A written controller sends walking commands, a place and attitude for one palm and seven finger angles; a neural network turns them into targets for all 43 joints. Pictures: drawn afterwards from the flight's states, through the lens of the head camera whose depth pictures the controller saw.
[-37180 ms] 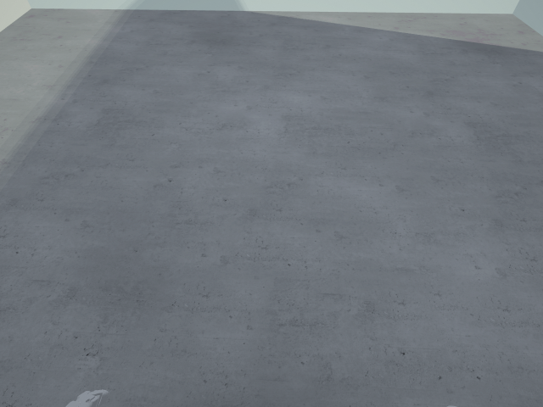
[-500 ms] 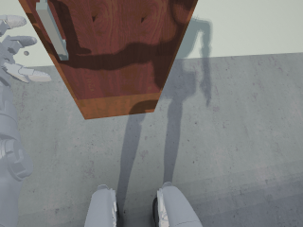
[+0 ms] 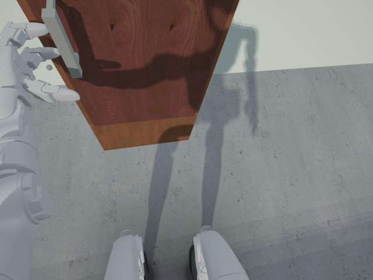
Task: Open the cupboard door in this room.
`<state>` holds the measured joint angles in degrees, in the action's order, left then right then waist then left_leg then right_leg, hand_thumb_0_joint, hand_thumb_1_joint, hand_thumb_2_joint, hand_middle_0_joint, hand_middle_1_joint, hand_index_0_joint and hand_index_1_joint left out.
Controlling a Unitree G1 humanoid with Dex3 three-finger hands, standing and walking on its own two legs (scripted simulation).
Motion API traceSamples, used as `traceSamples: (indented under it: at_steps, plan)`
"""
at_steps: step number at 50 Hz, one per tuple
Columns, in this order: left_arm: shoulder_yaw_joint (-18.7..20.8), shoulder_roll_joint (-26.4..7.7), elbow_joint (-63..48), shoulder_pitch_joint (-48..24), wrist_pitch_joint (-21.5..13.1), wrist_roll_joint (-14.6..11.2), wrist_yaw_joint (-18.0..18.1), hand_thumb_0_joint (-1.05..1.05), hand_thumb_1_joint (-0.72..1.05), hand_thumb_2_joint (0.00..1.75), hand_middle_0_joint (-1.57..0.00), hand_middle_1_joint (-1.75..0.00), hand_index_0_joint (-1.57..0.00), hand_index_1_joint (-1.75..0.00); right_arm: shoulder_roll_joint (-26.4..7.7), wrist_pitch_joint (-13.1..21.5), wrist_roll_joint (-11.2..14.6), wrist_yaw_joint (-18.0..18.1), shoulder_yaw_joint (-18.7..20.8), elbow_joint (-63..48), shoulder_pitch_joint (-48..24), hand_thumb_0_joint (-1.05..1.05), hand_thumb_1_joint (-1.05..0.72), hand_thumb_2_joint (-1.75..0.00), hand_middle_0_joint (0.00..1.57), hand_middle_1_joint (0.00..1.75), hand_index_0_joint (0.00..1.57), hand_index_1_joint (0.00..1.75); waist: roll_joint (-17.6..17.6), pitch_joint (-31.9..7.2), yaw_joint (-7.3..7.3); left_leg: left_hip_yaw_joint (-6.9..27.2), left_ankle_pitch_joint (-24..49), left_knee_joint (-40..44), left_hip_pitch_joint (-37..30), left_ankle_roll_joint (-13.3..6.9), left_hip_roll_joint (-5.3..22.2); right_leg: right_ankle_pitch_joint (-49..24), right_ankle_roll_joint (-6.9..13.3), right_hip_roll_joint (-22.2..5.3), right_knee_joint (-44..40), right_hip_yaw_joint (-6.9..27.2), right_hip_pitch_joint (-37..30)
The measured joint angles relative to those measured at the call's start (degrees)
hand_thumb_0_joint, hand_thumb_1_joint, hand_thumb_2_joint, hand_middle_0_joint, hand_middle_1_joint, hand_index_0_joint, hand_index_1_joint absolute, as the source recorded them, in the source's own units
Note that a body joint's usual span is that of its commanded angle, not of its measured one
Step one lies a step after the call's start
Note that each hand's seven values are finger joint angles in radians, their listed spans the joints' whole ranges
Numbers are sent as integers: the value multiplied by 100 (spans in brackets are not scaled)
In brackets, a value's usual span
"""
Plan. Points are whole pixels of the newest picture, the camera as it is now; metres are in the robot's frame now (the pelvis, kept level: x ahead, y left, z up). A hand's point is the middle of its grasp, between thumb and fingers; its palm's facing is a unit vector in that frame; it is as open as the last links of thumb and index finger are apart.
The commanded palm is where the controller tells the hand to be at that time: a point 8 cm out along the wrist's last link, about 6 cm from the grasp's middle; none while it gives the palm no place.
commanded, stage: slide the fingers in behind the handle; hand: left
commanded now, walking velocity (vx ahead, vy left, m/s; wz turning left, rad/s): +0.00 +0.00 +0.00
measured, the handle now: (65, 40) +0.58 +0.20 +0.07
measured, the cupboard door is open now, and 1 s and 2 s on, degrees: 0 0 0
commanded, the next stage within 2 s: close the thumb around the handle in 1.16 s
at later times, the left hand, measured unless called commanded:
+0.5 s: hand (72, 64) +0.53 +0.19 +0.06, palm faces +0.09 -1.00 -0.01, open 14.0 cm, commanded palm +0.51 +0.22 +0.06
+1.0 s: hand (82, 64) +0.53 +0.17 +0.06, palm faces +0.10 -0.99 -0.02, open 14.1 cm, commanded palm +0.51 +0.20 +0.06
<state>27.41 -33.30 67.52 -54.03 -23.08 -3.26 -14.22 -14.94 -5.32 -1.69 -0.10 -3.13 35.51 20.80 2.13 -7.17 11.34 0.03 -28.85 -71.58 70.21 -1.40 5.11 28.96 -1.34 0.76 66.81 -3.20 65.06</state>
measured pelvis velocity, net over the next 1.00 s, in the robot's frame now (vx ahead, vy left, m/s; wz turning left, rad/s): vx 0.01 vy -0.01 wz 0.02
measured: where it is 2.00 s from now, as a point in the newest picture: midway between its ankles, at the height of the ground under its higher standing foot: outside the picture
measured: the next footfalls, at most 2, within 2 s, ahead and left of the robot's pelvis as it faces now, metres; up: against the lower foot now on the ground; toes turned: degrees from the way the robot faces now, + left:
none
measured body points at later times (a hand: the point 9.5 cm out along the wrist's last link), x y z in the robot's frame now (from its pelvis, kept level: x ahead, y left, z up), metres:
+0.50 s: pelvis +0.00 -0.01 +0.00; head +0.16 +0.02 +0.42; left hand +0.52 +0.24 +0.06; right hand +0.01 -0.27 -0.11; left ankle +0.03 +0.10 -0.63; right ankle +0.02 -0.14 -0.63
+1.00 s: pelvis +0.01 -0.01 +0.00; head +0.16 +0.01 +0.42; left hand +0.52 +0.22 +0.06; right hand +0.01 -0.27 -0.11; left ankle +0.03 +0.10 -0.63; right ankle +0.02 -0.14 -0.63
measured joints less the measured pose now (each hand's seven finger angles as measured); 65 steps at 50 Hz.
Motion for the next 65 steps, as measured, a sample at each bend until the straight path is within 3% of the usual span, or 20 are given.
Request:
traceSamples:
  at_steps: [12, 24, 42, 57, 65]
  plan:
    - [-227, 239, 37, -69, -106, -12, 204, -1, -50, 30, -30, -120, -30, -120, 6, 21, -32, -29, 48, 55, -37, 1, -90, -90, 20, 30, 21, 30, 11, -23, -49, 25, 5, 17, -25, 31, -30, 37, 30, -24, 29, -24, -19]
    - [-257, 425, 77, -138, -151, 129, 515, -1, -50, 30, -30, -120, -30, -120, 5, 1, -68, -77, 71, 2, -58, 1, -90, -90, 20, 30, 21, 30, 26, -42, 8, 24, -11, -3, -2, 68, -20, 78, 64, -14, 101, -16, 35]
    - [-427, 679, 105, -134, -243, 142, 863, -1, -50, 30, -30, -120, -29, -120, 38, -9, -102, -144, 120, 43, 23, 1, -90, -90, 20, 30, 21, 30, 57, -64, -7, 14, -3, 60, -82, 105, -32, 106, 97, -21, 103, -4, -11]
    - [-513, 761, 76, -34, -348, 89, 857, -1, -50, 30, -30, -120, -28, -120, 21, -40, -89, -153, 154, 79, 13, 1, -91, -90, 20, 30, 21, 30, 40, -71, -69, 3, 3, 118, -174, 106, -50, 108, 95, -34, 62, 8, -94]
    - [-493, 710, 157, -130, -348, 126, 824, -1, -50, 30, -30, -120, -29, -120, 7, -14, -97, -128, 137, 60, -41, 1, -91, -90, 20, 30, 21, 30, 37, -73, -27, 31, -3, 65, -103, 102, -55, 113, 93, -35, 94, -14, -43]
